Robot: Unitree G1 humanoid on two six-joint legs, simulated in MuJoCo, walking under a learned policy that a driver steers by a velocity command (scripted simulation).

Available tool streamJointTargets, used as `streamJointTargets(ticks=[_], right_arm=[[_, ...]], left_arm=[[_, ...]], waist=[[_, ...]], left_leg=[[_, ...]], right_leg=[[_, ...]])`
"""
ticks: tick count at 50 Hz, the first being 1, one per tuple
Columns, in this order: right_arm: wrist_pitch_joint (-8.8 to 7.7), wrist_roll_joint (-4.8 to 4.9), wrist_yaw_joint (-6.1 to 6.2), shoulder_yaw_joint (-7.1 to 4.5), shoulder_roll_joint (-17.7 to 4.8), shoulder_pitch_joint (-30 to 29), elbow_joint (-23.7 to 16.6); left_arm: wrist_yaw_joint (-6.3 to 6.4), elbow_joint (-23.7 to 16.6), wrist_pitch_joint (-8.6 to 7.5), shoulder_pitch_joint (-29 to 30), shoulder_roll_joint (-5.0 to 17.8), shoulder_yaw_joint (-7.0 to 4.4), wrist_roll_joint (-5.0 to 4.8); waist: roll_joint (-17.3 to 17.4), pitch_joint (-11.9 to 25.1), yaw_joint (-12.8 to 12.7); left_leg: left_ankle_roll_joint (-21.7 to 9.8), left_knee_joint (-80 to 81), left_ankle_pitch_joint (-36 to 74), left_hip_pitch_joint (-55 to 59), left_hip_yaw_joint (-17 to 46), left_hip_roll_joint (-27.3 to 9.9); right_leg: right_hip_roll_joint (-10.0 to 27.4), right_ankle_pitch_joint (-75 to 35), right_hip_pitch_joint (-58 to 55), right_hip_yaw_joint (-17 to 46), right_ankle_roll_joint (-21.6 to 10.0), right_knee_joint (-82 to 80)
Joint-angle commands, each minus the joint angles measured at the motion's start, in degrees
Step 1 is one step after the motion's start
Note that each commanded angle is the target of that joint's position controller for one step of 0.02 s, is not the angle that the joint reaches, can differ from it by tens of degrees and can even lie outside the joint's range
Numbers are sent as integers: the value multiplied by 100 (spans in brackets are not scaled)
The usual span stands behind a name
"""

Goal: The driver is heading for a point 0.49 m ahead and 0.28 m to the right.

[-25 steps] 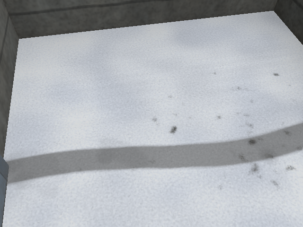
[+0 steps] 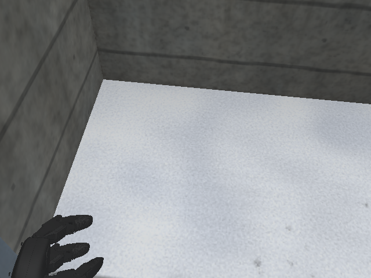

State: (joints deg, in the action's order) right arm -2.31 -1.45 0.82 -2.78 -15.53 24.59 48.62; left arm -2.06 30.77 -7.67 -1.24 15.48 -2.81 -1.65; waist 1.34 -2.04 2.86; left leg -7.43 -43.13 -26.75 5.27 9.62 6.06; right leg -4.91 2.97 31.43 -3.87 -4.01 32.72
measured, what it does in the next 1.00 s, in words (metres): walks ahead, turning right: left foot, then right foot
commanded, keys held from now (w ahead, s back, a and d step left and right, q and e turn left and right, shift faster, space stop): w+e+shift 0.78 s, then e+shift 0.22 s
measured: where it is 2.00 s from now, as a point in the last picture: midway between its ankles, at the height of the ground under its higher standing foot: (260, 161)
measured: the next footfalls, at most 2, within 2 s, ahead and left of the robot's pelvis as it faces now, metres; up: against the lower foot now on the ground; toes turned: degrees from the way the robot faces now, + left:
left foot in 0.38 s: +0.60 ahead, +0.11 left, +0.00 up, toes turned -24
right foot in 0.82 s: +0.86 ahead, -0.31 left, +0.00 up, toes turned -42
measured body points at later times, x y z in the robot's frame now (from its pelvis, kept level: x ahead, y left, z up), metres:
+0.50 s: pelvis +0.48 -0.01 +0.02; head +0.50 -0.01 +0.47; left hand +0.62 +0.25 -0.09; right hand +0.55 -0.32 -0.06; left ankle +0.56 +0.12 -0.70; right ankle +0.29 -0.07 -0.58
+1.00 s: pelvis +0.79 -0.21 +0.02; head +0.84 -0.24 +0.46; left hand +1.07 -0.12 -0.10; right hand +0.74 -0.54 -0.04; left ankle +0.94 -0.11 -0.63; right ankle +0.83 -0.29 -0.70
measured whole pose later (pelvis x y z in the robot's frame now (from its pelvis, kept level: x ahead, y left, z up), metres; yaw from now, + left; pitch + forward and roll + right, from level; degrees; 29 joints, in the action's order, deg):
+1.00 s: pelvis +0.79 -0.21 +0.02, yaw -53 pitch +0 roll +0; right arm -5.3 0.1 2.9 -0.4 -13.8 1.0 34.6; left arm -1.3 38.6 1.5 -13.3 18.0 -4.5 -1.6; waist -2.6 -7.3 -2.0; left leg 3.2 -67.9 -30.4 -34.0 9.0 -1.1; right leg -13.3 5.5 22.8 4.2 -9.9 29.4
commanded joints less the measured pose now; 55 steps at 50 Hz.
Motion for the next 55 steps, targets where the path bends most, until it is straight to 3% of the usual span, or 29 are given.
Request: streamJointTargets(ticks=[1, 2, 3, 4, 8, 12, 15, 17, 19, 20, 21, 22, 24, 28, 31, 33, 35, 37, 39, 40, 41, 42, 43, 44, 46, 48, 50, 52, 55], right_arm=[[-358, 280, -108, 80, -317, 151, -710], [-502, 421, -167, 29, -708, -572, -837], [-634, 331, -215, 85, -752, -1570, -1174], [-738, 161, -250, 133, -523, -1943, -1365], [-693, -7, -210, 206, -212, -1752, -1475], [-749, 10, -264, 307, -63, -2960, -1968], [-672, 148, -97, 70, -602, -2942, -1959], [-676, 249, 37, -130, -931, -2561, -1925], [-612, 314, 115, -371, -1246, -581, -1561], [-509, 165, 95, -428, -1584, 323, -1360], [-467, 82, -58, -411, -1614, 311, -1212], [-408, 62, -25, -324, -1058, -182, -1316], [-321, -9, -13, -270, -798, -582, -1047], [-346, 16, -72, -79, 87, -611, -316], [-377, 84, -11, -131, -298, -1100, -225], [-348, 121, 101, -141, -535, -1408, -269], [-349, 144, 157, -184, -935, -1098, -252], [-369, 258, 302, -426, -1800, -1130, -450], [-351, 323, 354, -522, -1943, -1228, -555], [-354, 351, 307, -462, -1584, -1208, -566], [-396, 275, 209, -266, -934, -1333, -732], [-547, 35, 106, -52, -354, -444, -1017], [-630, 280, 38, -30, -691, -411, -1384], [-591, 381, 136, -4, -826, -974, -1554], [-346, 173, 199, -38, -828, -805, -1275], [-176, 121, 247, -90, -876, -1060, -1319], [-232, 140, 296, -14, -498, -1058, -1295], [-254, 158, 282, 38, -323, -1364, -1383], [-151, 204, 255, 12, -250, -1757, -1564]], left_arm=[[29, 578, -11, -3228, 1173, -424, 85], [135, 465, 35, -2758, 742, -379, 190], [111, 511, 81, -2830, 607, -323, 246], [24, 656, 49, -2599, 416, -237, 274], [58, 835, 78, -2175, 337, -137, -25], [240, 897, 142, -2148, 750, -285, -88], [242, 1032, 134, -2500, 918, -358, -207], [217, 1153, 202, -2644, 776, -338, -206], [142, 980, 262, -2243, 746, -332, 34], [125, 906, 231, -3053, -115, -122, -40], [175, 741, 221, -3471, -111, 60, -382], [279, 864, 270, -2889, 250, -34, -416], [302, 651, 266, -1847, 390, -32, -166], [146, 258, 452, -1477, -38, 43, -329], [50, -242, 558, -1128, 136, 77, -203], [-142, -447, 521, -756, 228, 90, -226], [-304, -313, 522, -630, 284, 49, -152], [-485, -74, 724, -1182, 521, -131, -36], [-496, 153, 911, -2295, 1192, -468, -157], [-332, 564, 964, -3162, 1616, -675, -250], [-100, 687, 958, -2949, 1505, -627, -245], [37, 345, 830, -1947, 1669, -339, 140], [63, 276, 756, -2131, 1701, -399, 326], [129, 293, 774, -1792, 1554, -432, 198], [120, 84, 749, -988, 1016, -390, -104], [125, 91, 715, -575, 1202, -479, -75], [138, 11, 816, -417, 1264, -531, 53], [139, 13, 954, -572, 1131, -505, -5], [157, -154, 1067, -262, 804, -402, -13]], waist=[[-2895, 2691, -1053], [-1845, 1617, -1169], [-498, 1038, -1263], [273, 403, -860], [89, -160, -68], [-229, -528, -440], [-384, -624, -499], [-534, -274, -202], [-743, 1226, 924], [1136, 2485, 654], [2646, 3143, 288], [1778, 1941, 378], [36, 518, 323], [321, -71, -82], [142, -498, -539], [33, -664, -611], [-225, -623, -492], [149, -113, -725], [558, 649, -1534], [254, 1080, -1894], [-1264, 661, -1628], [-2609, 900, -232], [-2243, 2047, -425], [-1480, 1111, -390], [375, 1064, -22], [960, 770, 235], [780, 1278, 119], [423, 1545, -78], [-311, 1069, -85]], left_leg=[[455, -5043, 12, -4871, 217, 99], [318, -5067, 354, -5556, 315, -374], [242, -4732, 360, -5528, 238, -479], [141, -4014, 530, -5238, 76, -502], [557, -1994, 775, -4454, -143, -884], [897, 517, 2963, -2367, -632, -578], [1065, 1047, 3500, -1519, -376, -531], [948, 1440, 2729, -1269, -323, -469], [582, 739, 1908, 740, -195, -925], [-234, 1036, 0, 2732, 2186, -2448], [-543, 2409, -2297, 2734, 4897, -3277], [-313, 2694, -2372, 1902, 4300, -2910], [-68, 2648, 138, 443, 2251, -2460], [77, 2639, 2301, -550, 252, -2031], [200, 2967, 4424, -1171, -670, -2115], [413, 3299, 3892, -1511, -1365, -1802], [547, 3030, 5149, -1344, -1836, -1837], [832, 1983, 8121, -911, -2061, -1852], [767, 208, 9041, -1529, -2000, -2070], [790, -1456, 7096, -2395, -1950, -1721], [965, -3999, 642, -3304, -1818, -260], [986, -5468, -1069, -4406, -828, -44], [1026, -5758, -1174, -4603, 19, -45], [872, -5043, -1217, -5203, -263, -74], [875, -4065, -882, -4115, -226, -598], [1140, -2604, -741, -3198, -268, -798], [1142, -1322, 337, -2470, -466, -634], [1005, -586, 1415, -2300, -500, -383], [976, 242, 1943, -1888, -362, -156]], right_leg=[[2188, 3166, -6736, 6098, -1911, -1406], [2053, 3253, -6206, 5566, -1725, -1495], [1817, 2416, -5391, 4805, -1516, -1495], [1507, 1575, -4252, 4311, -1399, -1758], [966, 378, -2441, 3248, -1398, -2153], [653, 723, -242, 2643, -1025, -2607], [851, 1224, -385, 2912, -718, -2638], [767, 28, -1415, 2809, -436, -1564], [502, -1216, -1155, 2395, -66, 1047], [-78, 1861, 259, 1920, 113, 3298], [211, 2711, 975, 1703, 79, 4820], [520, 2158, 1544, 1391, 91, 5208], [920, 1490, 1681, 1008, 126, 5148], [1458, 1332, 1724, 966, 59, 4942], [1572, 959, 1948, 990, 240, 4148], [1440, -71, 1405, 709, 236, 2662], [978, -1073, 579, 114, 107, 1537], [304, -632, -480, -569, 7, 1297], [80, -340, -2608, -435, -368, 1317], [171, -567, -4319, 83, -770, 1115], [502, -1036, -4605, 1228, -1286, -219], [1379, -3712, -4544, 3421, -2046, -204], [2188, -3592, -4891, 4412, -2886, -774], [1746, -4303, -4144, 4052, -2641, -878], [1370, -3589, -2734, 3442, -2156, -1171], [1149, -3461, -1121, 2974, -1909, -1241], [701, -3675, -770, 2607, -1637, -930], [471, -2973, -1027, 2635, -1298, -653], [298, -1020, -565, 3014, -866, -576]])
